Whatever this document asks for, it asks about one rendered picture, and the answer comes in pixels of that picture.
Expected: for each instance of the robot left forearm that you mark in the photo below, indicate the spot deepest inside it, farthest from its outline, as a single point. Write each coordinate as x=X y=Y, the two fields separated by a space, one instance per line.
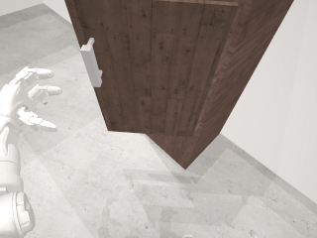
x=10 y=161

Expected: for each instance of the robot left upper arm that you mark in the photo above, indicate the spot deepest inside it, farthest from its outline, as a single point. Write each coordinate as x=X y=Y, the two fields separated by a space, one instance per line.
x=17 y=216

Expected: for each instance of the cupboard door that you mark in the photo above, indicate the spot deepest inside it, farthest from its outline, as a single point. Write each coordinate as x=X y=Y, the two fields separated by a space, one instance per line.
x=158 y=59

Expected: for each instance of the handle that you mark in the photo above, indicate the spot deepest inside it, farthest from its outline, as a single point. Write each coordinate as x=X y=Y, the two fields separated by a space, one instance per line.
x=91 y=65

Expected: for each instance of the left robot hand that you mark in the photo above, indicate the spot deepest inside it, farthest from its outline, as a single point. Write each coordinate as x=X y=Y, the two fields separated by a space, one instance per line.
x=13 y=98

